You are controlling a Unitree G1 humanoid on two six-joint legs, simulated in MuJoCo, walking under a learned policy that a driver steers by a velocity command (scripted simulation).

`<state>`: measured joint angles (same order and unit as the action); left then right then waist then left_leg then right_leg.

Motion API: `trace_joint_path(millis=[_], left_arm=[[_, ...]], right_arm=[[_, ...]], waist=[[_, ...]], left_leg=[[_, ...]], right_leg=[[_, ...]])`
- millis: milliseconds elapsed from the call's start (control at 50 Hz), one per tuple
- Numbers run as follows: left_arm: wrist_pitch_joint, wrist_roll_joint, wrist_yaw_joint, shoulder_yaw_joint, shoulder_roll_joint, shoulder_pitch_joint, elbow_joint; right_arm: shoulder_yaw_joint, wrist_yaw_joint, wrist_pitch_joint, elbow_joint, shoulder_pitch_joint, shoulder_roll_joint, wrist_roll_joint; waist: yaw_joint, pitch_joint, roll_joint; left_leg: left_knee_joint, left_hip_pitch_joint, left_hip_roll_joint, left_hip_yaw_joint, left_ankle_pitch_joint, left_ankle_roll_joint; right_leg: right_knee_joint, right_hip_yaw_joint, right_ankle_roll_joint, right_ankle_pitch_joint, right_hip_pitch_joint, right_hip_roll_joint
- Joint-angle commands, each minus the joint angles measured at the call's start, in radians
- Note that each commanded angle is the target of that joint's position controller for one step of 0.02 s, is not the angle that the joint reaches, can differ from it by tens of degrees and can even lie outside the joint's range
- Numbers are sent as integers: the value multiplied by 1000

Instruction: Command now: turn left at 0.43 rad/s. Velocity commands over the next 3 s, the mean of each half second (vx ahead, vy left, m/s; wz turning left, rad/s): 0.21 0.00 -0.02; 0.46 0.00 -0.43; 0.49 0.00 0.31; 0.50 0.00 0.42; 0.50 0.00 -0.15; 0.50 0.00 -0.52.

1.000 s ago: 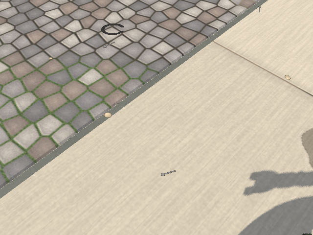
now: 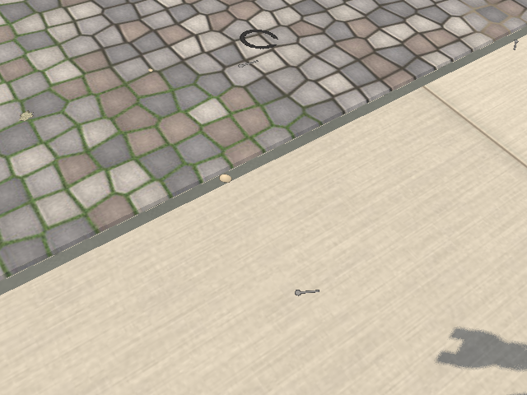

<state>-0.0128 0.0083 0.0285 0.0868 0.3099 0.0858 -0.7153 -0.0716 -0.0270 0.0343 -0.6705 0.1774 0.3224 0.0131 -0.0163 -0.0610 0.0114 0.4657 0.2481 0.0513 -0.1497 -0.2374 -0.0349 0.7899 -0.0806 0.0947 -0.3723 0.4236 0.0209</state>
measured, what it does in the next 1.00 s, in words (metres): walks ahead, turning right: right foot, then left foot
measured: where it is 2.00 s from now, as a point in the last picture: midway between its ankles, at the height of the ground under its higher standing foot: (327, 255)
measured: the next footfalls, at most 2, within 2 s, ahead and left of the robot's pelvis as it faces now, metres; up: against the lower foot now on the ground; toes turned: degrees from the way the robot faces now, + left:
right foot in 0.12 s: +0.06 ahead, -0.14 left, +0.00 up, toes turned +7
left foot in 0.46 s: +0.11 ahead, +0.11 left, +0.00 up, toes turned -5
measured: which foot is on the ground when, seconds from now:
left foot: down 0.00-0.12, up 0.14-0.44, down 0.46-0.92, up 0.94-1.00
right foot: up 0.00-0.10, down 0.12-0.46, up 0.48-0.90, down 0.92-1.00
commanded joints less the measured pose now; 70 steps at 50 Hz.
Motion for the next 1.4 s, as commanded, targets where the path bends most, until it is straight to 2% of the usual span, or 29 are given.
trace_joint_path(millis=[20, 100, 120, 140, 160, 200, 320, 400, 440, 460, 480, 500, 520, 540, 580, 680, 820, 860, 900, 920, 940, 960, 980, 1000, 1040, 1120, 1220, 1340, 1400], left_arm=[[23, 5, -10, 20, 87, -6, 69], [44, -10, -27, 21, 83, 63, 57], [47, -33, -24, 23, 130, 90, 71], [46, -50, -27, 23, 165, 87, 57], [58, -45, -32, 15, 135, 99, 55], [63, -9, -27, 17, 150, 117, 33], [53, 12, 2, 12, 134, 195, 22], [40, 23, -5, 21, 160, 213, 34], [36, 22, -6, 11, 123, 203, 45], [42, 16, -9, -5, 68, 176, 58], [52, 7, -13, -34, -34, 162, 87], [64, 33, -7, -19, 27, 146, 144], [66, 40, -8, -1, 93, 163, 122], [62, 36, -15, 7, 108, 180, 97], [58, 25, -26, 6, 82, 177, 81], [58, 17, -47, -14, 27, 90, 123], [64, 19, -95, -32, 15, -88, 202], [61, 15, -98, -16, 49, -63, 211], [51, 18, -85, 30, 124, 175, 158], [39, 18, -64, 54, 170, 330, 122], [47, 12, -53, 62, 292, 330, 115], [55, 6, -53, 38, 202, 388, 136], [68, -6, -60, 22, 166, 330, 115], [76, -2, -59, 15, 148, 262, 103], [93, -18, -59, -5, 81, 159, 101], [133, -20, -60, 0, 72, 126, 58], [136, -25, -40, 1, 81, 139, 18], [102, -7, -25, 14, 124, 233, -42], [70, -1, -13, 21, 152, 228, -46]], right_arm=[[-44, 1, -2, 73, -26, 167, -3], [-20, -3, 1, 73, -41, 112, 4], [2, -1, -5, 70, 5, 49, -23], [2, -2, -13, 88, 30, 48, -20], [-9, -8, -22, 87, 4, 100, -19], [-32, -3, -35, 70, -34, 147, -11], [1, 27, -109, 75, -121, 21, -7], [-11, 39, -132, 57, -75, 43, 17], [-24, 34, -136, 30, 7, 62, 17], [-34, 22, -137, 13, 112, 88, 15], [-46, 9, -133, 0, 236, 153, -9], [-70, 23, -129, -26, 249, 229, -29], [-49, 26, -136, -13, 185, 154, -20], [-33, 24, -139, -11, 146, 93, -11], [-21, 21, -138, -14, 104, 60, -14], [-24, 18, -144, -39, 120, 72, -25], [-43, 14, -124, -92, 167, 148, 8], [-49, 13, -112, -100, 178, 175, 13], [-46, 9, -99, -104, 180, 187, 16], [-27, 7, -107, -96, 199, 153, 6], [30, 27, -122, -55, 351, -13, -27], [13, 37, -149, -80, 272, 88, 13], [-7, 37, -154, -32, 126, 145, 56], [2, 31, -157, -14, 88, 123, 51], [-3, 26, -135, -41, 126, 113, 21], [1, 21, -82, -70, 168, 57, 20], [4, 33, -96, -39, 54, 35, 11], [25, 75, -104, 46, -127, -2, 9], [19, 96, -102, 89, -144, 12, 9]], waist=[[-15, 137, -199], [26, 136, -155], [6, 186, 19], [-36, 141, 202], [6, 116, 196], [20, 21, 154], [67, 41, 152], [33, 52, 158], [-17, 75, 119], [-69, 118, 86], [-109, 194, -108], [-86, 125, -253], [-58, 44, -192], [-39, -6, -182], [-19, -35, -147], [-29, -32, -103], [-59, -70, -79], [-19, -9, -103], [130, 146, -102], [205, 228, -51], [68, 389, 251], [163, 551, 128], [172, 355, 85], [124, 227, 43], [38, 130, 51], [-8, 58, 37], [26, 6, 28], [106, -52, 1], [83, -19, 27]], left_leg=[[-60, -104, -233, -240, 375, -182], [16, -26, -164, -254, 202, -87], [164, 53, -74, -152, -63, -22], [259, 200, 42, -28, -366, 25], [410, 236, -8, -27, -400, 60], [543, 366, -41, 32, -301, 74], [249, 227, -35, 135, -125, 86], [-4, 19, -7, 145, -38, 65], [-114, -189, -30, 141, 77, 40], [-106, -361, -119, 73, 42, 15], [-167, -520, -333, -180, -166, -56], [-267, -415, -493, -474, -425, -176], [-292, -359, -465, -452, -509, -189], [-297, -335, -406, -347, -430, -158], [-314, -293, -349, -165, -176, -126], [-337, -214, -290, 104, 182, -127], [-309, -259, -325, 265, 352, -95], [-190, -306, -336, 297, 718, -80], [128, -247, -310, 339, 947, -51], [379, -19, -280, 333, 727, -20], [802, 390, -106, 279, -306, 39], [937, 428, -64, 55, -368, 30], [956, 512, -103, 56, -285, 17], [876, 504, -152, 67, -188, 8], [779, 384, -213, 57, -71, 15], [693, 350, -209, 39, 32, 47], [407, 414, -169, 44, 322, 57], [180, 502, -147, 138, 320, 16], [145, 468, -96, 210, 177, -25]], right_leg=[[-93, 28, -10, 5, -42, 12], [-430, 17, -70, 290, -256, -31], [-476, -164, -127, 386, -365, -208], [-507, -367, -284, 303, -337, -340], [-576, -483, -377, 10, -278, -385], [-629, -451, -334, -276, -294, -312], [-612, -251, -289, 4, -294, -168], [-567, -305, -302, -38, -194, -174], [-498, -303, -256, -53, -84, -132], [-379, -266, -206, -102, 46, -88], [-66, -122, -134, -176, 216, 15], [133, -55, -122, -235, 380, 3], [259, -81, -122, -161, 428, -59], [308, -74, -121, -77, 452, -67], [340, -63, -110, 52, 456, -99], [238, -10, -64, 255, 402, -114], [-117, 114, -131, 327, 250, -91], [-146, 161, -180, 244, 130, -27], [-207, 187, -247, 248, -230, 56], [-203, 67, -281, 277, -538, -5], [-258, -501, -457, 140, -904, -340], [-430, -741, -494, 6, -888, -423], [-468, -560, -428, 62, -753, -386], [-483, -416, -390, 148, -579, -351], [-534, -224, -350, 288, -343, -278], [-650, -39, -338, 376, -216, -251], [-673, 143, -274, 469, -276, -197], [-634, 208, -252, 587, -493, -265], [-516, 240, -238, 883, -580, -287]])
